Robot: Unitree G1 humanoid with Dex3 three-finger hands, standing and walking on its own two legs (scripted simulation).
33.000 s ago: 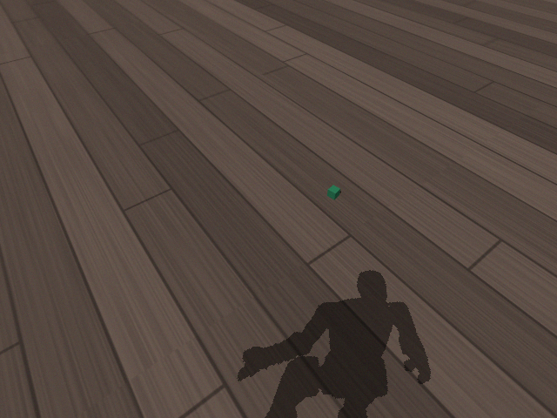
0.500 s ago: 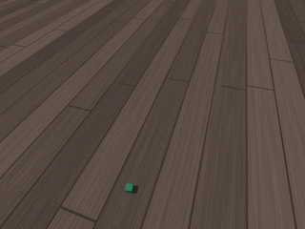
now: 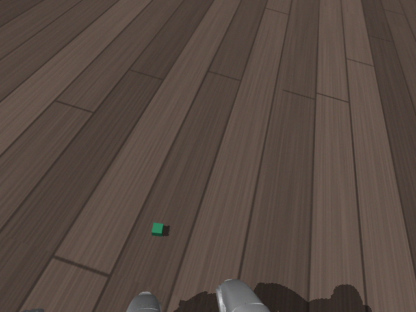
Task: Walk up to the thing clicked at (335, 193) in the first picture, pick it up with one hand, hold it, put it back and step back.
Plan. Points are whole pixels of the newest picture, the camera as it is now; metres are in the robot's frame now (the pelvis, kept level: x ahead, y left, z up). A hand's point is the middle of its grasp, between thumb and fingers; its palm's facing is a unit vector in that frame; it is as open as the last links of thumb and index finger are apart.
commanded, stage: walk up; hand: left
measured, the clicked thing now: (157, 229) +0.50 +0.16 -0.73
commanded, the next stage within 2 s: stand in 1.46 s
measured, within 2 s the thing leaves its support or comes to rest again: neither
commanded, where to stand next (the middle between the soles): +0.15 -0.06 m, yaw -1 degrees
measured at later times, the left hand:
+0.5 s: hand out of the picture +0.05 +0.17 -0.11, palm faces -0.02 -0.86 -0.51, open 7.3 cm
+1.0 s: hand out of the picture +0.00 +0.28 -0.15, palm faces +0.10 -0.89 -0.44, open 7.4 cm
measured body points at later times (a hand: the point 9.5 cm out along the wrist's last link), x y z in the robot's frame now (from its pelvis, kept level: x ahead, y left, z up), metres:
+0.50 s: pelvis -0.02 -0.12 +0.00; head +0.00 -0.17 +0.44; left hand +0.05 +0.21 -0.08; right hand +0.00 -0.46 -0.15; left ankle +0.02 +0.05 -0.63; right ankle -0.01 -0.23 -0.72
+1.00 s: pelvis +0.01 -0.02 -0.01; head +0.03 +0.00 +0.44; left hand +0.00 +0.32 -0.12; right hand +0.16 -0.33 -0.10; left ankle +0.03 +0.11 -0.72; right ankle +0.00 -0.19 -0.65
